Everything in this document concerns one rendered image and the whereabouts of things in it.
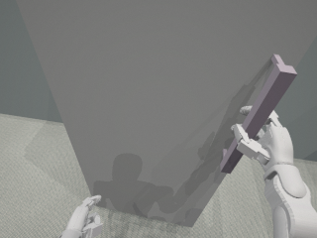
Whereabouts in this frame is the handle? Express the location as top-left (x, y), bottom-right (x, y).
top-left (220, 54), bottom-right (297, 174)

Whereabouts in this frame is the right robot hand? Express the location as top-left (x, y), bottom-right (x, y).
top-left (231, 105), bottom-right (294, 172)

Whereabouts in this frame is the robot right forearm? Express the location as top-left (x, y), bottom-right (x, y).
top-left (263, 164), bottom-right (317, 238)

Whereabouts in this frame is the robot left forearm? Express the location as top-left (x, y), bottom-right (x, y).
top-left (58, 228), bottom-right (83, 238)

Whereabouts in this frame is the fridge door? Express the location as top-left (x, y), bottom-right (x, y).
top-left (16, 0), bottom-right (317, 228)

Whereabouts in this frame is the left robot hand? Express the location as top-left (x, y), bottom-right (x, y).
top-left (65, 194), bottom-right (103, 238)

